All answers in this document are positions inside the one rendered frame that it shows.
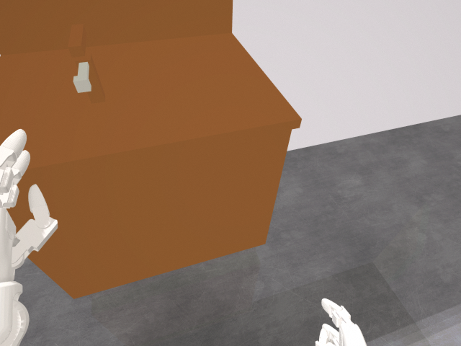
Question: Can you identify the counter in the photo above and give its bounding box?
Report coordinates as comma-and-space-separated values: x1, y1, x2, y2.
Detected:
0, 0, 302, 299

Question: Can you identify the robot left hand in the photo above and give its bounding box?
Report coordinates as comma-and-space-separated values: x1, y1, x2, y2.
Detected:
0, 129, 58, 283

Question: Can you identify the robot right hand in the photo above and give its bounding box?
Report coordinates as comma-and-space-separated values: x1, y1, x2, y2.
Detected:
315, 298, 367, 346

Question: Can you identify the left robot forearm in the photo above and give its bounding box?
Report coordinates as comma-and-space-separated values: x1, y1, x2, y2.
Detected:
0, 281, 29, 346

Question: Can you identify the tap lever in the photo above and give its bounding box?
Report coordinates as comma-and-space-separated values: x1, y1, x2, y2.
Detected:
73, 62, 91, 93

